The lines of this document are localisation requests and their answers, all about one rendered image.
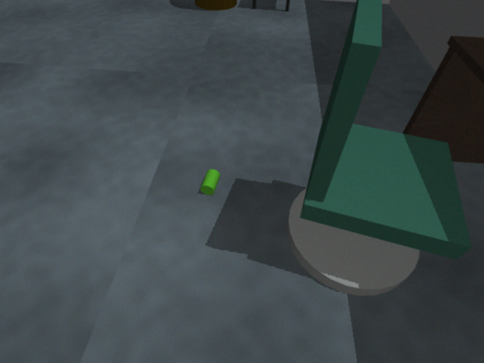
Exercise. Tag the office chair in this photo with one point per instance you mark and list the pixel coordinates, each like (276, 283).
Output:
(375, 198)

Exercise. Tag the can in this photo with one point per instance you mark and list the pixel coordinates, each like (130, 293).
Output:
(209, 183)

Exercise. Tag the desk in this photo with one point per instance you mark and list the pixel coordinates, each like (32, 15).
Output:
(452, 107)

